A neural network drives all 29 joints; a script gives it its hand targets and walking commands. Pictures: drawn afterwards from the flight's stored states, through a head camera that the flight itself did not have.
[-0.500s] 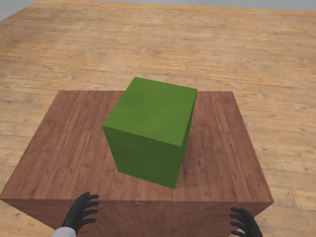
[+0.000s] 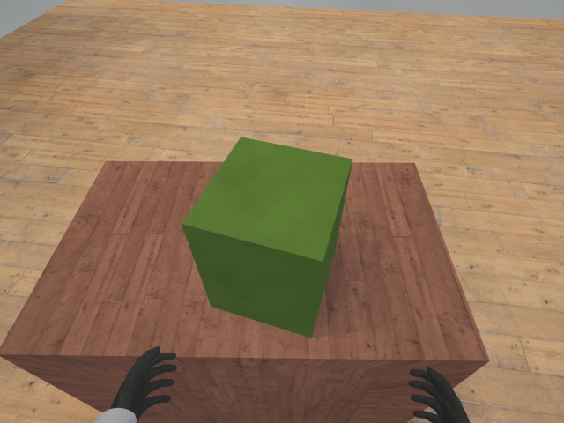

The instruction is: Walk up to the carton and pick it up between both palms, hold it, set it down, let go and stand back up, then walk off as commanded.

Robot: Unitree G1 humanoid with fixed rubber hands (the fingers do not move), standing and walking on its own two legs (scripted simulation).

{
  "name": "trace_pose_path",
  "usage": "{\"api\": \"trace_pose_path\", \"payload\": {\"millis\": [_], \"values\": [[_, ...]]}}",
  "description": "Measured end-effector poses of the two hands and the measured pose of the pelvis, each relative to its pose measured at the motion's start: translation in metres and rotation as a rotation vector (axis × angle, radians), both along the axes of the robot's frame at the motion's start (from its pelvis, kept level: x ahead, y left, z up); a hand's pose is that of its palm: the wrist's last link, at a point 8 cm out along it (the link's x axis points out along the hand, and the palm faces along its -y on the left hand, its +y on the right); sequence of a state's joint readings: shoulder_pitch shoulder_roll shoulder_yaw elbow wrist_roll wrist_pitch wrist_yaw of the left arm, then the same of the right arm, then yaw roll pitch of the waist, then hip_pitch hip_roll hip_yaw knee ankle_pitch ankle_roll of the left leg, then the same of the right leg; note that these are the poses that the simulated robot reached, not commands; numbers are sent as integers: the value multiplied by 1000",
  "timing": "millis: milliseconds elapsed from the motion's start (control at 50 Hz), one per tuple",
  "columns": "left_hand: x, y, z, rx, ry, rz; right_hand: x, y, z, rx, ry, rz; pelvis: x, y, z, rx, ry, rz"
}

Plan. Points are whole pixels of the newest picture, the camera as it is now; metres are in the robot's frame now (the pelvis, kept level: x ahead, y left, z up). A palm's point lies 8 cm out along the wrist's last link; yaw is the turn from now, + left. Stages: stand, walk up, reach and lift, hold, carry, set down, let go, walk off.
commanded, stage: let go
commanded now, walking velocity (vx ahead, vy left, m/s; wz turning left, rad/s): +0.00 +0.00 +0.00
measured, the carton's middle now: (276, 238) +0.42 +0.05 -0.01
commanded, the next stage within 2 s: stand in 0.28 s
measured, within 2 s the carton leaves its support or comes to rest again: neither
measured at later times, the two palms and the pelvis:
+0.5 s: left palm (99, 404) +0.15 +0.27 -0.05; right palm out of the picture +0.13 -0.26 -0.10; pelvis +0.00 +0.01 +0.00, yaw +0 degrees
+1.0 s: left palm out of the picture +0.13 +0.29 -0.07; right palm out of the picture +0.11 -0.28 -0.09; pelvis +0.00 +0.01 +0.00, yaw +0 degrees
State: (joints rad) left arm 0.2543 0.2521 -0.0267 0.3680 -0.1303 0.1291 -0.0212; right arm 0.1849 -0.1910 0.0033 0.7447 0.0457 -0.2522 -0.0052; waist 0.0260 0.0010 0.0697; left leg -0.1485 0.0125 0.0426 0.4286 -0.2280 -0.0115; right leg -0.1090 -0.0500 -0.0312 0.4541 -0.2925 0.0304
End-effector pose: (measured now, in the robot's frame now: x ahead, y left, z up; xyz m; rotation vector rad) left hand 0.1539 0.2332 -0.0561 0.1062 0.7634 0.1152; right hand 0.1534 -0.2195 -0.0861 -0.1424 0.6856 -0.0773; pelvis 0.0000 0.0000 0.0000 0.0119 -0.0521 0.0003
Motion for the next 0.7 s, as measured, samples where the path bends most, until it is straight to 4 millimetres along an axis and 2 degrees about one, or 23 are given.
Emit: {"api": "trace_pose_path", "payload": {"millis": [320, 420, 520, 700], "values": [[0, 0, -1, 10, -1, 4, 0, -2, -3, -12, 28, 14, 0, 0, 0, 0, 0, 0], [2, 21, 8, 83, -69, 28, -18, -27, -12, -97, 177, 11, -2, 5, -1, -6, -3, 0], [-1, 43, 8, 127, -76, 38, -30, -48, -9, -167, 250, -1, -3, 8, -1, -10, -4, 1], [-10, 52, -5, 118, -36, 41, -35, -60, -1, -215, 276, -11, -4, 9, -2, -12, -5, 1]]}}
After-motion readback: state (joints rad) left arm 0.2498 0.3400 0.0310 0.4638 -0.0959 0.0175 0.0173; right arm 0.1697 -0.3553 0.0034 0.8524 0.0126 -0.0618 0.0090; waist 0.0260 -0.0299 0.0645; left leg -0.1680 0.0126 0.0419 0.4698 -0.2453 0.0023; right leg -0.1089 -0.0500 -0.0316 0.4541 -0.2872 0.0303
